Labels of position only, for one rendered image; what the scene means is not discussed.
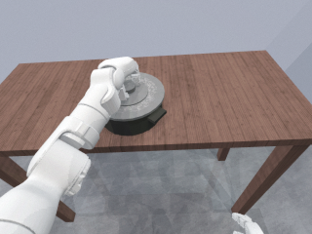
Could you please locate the pot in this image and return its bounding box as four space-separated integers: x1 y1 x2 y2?
104 103 167 137

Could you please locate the lid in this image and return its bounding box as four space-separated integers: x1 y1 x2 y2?
109 72 165 122

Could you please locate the table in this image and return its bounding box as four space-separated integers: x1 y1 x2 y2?
0 50 312 222

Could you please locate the robot right hand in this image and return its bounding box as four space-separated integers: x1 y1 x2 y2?
232 213 264 234

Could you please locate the robot left hand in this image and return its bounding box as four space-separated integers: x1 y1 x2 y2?
97 57 140 101

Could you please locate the knob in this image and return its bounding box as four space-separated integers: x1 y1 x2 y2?
123 81 136 94

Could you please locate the left robot upper arm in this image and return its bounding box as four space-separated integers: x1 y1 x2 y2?
0 139 92 234

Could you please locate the left robot forearm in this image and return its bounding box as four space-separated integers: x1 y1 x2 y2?
26 63 125 177

